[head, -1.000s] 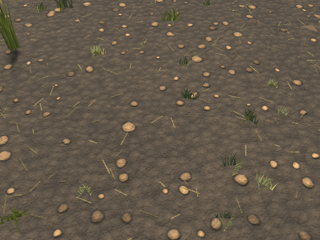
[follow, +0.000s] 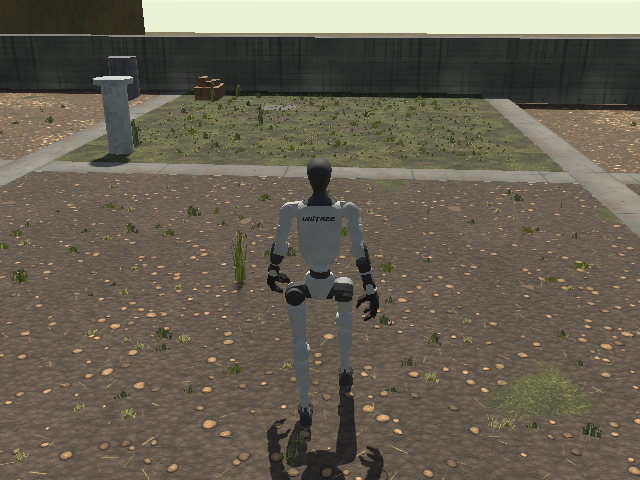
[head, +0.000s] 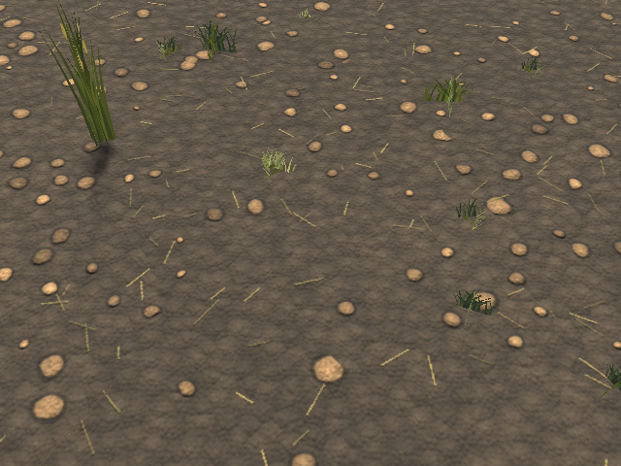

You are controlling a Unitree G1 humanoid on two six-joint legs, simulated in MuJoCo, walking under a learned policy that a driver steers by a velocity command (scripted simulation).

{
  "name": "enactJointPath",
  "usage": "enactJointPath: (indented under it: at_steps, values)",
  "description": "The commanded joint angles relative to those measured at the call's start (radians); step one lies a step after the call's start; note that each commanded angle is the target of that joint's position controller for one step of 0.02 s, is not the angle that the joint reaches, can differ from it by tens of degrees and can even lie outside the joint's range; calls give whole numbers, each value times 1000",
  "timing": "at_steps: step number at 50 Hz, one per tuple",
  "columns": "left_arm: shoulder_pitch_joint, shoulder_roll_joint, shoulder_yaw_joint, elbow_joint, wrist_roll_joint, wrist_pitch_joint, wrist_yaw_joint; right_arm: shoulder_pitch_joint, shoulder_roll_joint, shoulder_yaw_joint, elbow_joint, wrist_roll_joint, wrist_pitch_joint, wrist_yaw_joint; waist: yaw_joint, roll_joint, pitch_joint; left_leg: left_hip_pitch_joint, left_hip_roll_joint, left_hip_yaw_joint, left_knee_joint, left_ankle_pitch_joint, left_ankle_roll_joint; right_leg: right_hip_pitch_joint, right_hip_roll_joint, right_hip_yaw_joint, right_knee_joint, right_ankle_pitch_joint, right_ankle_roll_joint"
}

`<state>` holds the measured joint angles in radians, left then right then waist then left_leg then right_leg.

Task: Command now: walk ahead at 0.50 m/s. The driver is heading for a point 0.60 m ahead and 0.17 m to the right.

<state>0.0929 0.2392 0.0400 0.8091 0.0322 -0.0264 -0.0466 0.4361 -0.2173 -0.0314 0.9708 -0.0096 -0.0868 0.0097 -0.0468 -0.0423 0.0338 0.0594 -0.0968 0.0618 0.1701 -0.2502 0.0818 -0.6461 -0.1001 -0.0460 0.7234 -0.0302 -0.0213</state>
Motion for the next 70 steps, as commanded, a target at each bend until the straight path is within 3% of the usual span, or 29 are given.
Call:
enactJointPath:
  at_steps: [1,4,6,7,8,9,10,11,13,18,28,31,33,34,35,36,37,38,40,43,50,55,56,57,58,60,66,69,70]
  values:
    - [-122,49,0,-94,-4,-15,3,31,-144,-25,-22,-4,-12,-10,4,98,73,-37,292,-111,-36,513,107,32,35,-30,-95,32,-26]
    - [-86,70,8,-92,-3,-23,13,18,-165,-28,-6,-10,-6,-20,39,104,48,46,314,-93,72,768,87,125,82,-46,-154,-72,-75]
    - [132,102,26,-21,2,-34,30,-5,-183,-32,0,-15,4,-22,136,100,-73,41,280,-56,345,953,57,384,148,-72,-227,-108,-116]
    - [307,148,43,30,21,-44,42,-4,-166,-25,-10,-10,5,-22,198,72,-177,-115,242,-34,581,759,42,645,65,15,-238,-110,-154]
    - [417,270,75,40,45,-46,52,96,-61,-2,-44,26,4,-11,172,-137,-337,-459,98,22,986,218,-5,967,-251,463,-266,-217,-271]
    - [384,248,72,44,4,-33,40,98,-116,-20,-27,10,3,-11,157,-134,-369,-614,6,-101,1153,-266,2,966,-323,766,-427,-226,-316]
    - [262,204,61,32,-18,-30,38,6,-143,-32,-50,-3,7,-12,107,-49,-182,-685,82,-141,1175,-179,11,810,-279,601,-445,-296,-281]
    - [186,133,43,21,-19,-34,34,-52,-130,-26,-64,-6,2,-6,88,6,-79,-677,123,-129,1116,-101,13,664,-239,476,-485,-261,-255]
    - [151,75,25,41,-20,-47,36,-54,-95,-22,-59,-21,20,2,30,-11,-1,-587,177,-117,999,-44,2,494,-145,302,-545,-144,-189]
    - [244,102,30,99,-24,-78,34,-137,-70,-17,-77,-29,54,22,18,-5,23,-641,210,-68,883,73,-43,478,-100,169,-615,8,-195]
    - [412,109,21,173,-19,-65,48,-483,-62,0,-191,-19,39,21,109,-16,63,-689,162,-7,453,241,-69,674,-89,138,-544,258,-183]
    - [382,135,28,170,-10,-58,58,-463,-88,-7,-203,-14,24,16,76,-30,50,-607,136,-20,387,142,-43,716,-114,174,-465,368,-172]
    - [338,148,33,162,-12,-56,56,-276,-122,-25,-149,-16,7,1,-11,-18,-39,-346,86,-2,296,102,-12,679,-75,156,-266,513,-140]
    - [327,131,29,151,-20,-59,52,-108,-169,-43,-105,-34,-7,-13,-76,29,-147,-94,152,-62,274,122,20,554,-20,120,-55,393,-121]
    - [359,51,10,103,-46,-61,49,29,-271,-67,-107,-63,-13,-29,-93,178,-313,186,443,-395,242,-20,78,306,82,57,274,-14,-89]
    - [429,43,17,95,-58,-53,52,-8,-301,-78,-107,-43,7,-22,-41,338,-385,265,574,-740,109,-58,160,80,188,59,485,-501,-80]
    - [382,113,35,116,-35,-39,59,-109,-207,-58,-129,-27,16,-18,-7,165,-224,125,529,-616,106,-12,143,32,112,112,542,-440,-85]
    - [328,89,34,114,-28,-37,54,-177,-132,-37,-137,-18,9,-15,10,90,-100,-19,481,-449,103,186,132,48,85,112,518,-371,-75]
    - [315,47,33,117,-10,-22,48,-198,-72,-18,-114,-13,-7,-18,56,110,-33,-164,393,-225,95,558,93,129,51,109,432,-339,-48]
    - [339,20,34,124,-2,7,41,-161,-83,-16,-81,-6,-29,-16,92,139,-65,-201,359,-99,107,847,97,185,88,88,385,-299,-18]
    - [143,4,2,79,-6,16,40,-134,-107,-11,-32,-6,-9,-19,59,169,-66,-217,304,28,113,816,89,281,93,5,-16,-95,-1]
    - [166,26,-2,104,1,-9,57,-118,-108,-13,5,3,21,-28,78,116,-55,-200,309,-20,247,563,49,430,87,13,-281,-19,-43]
    - [200,73,7,117,8,-23,63,-77,-92,-10,11,-6,24,-29,73,34,-82,-235,267,-11,313,388,7,534,15,88,-337,211,-51]
    - [224,142,19,119,9,-31,68,14,-43,1,13,-10,29,-32,27,-98,-134,-317,193,36,402,1,-27,650,-157,228,-281,576,-103]
    - [234,110,10,126,-16,-18,72,80,2,12,55,12,53,-38,51,-166,-197,-307,117,27,475,-263,-44,636,-243,329,-313,582,-238]
    - [187,66,-6,129,-15,-5,79,-41,-57,-6,38,5,85,-44,64,-108,-90,-377,99,-33,548,-359,-52,546,-216,359,-413,296,-257]
    - [63,46,-18,148,-25,9,90,-16,5,8,104,-7,109,-45,-8,-45,-66,-191,107,-39,338,-64,-80,394,-77,194,-465,-62,-123]
    - [96,44,-11,174,-34,22,81,-58,-30,13,98,-21,97,-48,28,-17,10,-173,183,-117,174,31,-71,317,-22,190,-490,-367,-38]
    - [108,36,-7,181,-37,27,77,-71,-49,9,108,-11,94,-46,48,53,71,-291,179,-125,174,-41,-62,358,11,157,-490,-323,-31]
